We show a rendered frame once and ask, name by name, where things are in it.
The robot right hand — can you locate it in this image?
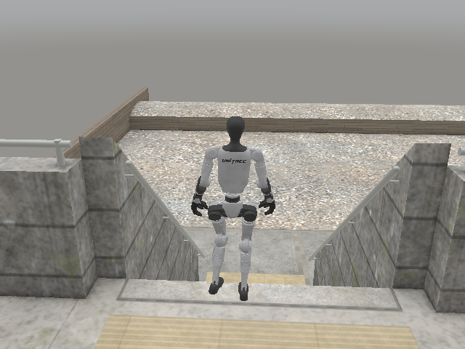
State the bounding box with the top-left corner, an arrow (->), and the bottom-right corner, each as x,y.
259,200 -> 275,215

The right robot shin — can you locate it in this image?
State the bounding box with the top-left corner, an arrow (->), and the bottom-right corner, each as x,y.
240,241 -> 251,291

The robot shin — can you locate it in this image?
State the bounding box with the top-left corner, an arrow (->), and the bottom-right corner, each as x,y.
212,234 -> 225,285
240,241 -> 251,291

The right robot forearm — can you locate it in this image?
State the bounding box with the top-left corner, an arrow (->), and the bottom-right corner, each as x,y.
261,178 -> 274,203

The right robot upper arm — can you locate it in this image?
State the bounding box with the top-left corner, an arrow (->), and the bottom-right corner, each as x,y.
250,148 -> 268,189

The left robot forearm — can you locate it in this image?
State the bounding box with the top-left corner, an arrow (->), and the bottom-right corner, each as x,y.
193,176 -> 206,204

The robot left hand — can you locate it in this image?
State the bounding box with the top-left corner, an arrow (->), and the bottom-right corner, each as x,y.
191,201 -> 208,216

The left robot shin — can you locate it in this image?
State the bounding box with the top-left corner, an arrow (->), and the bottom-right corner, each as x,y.
212,234 -> 225,285

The left robot upper arm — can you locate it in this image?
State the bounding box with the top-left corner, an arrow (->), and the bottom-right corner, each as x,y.
199,147 -> 219,187

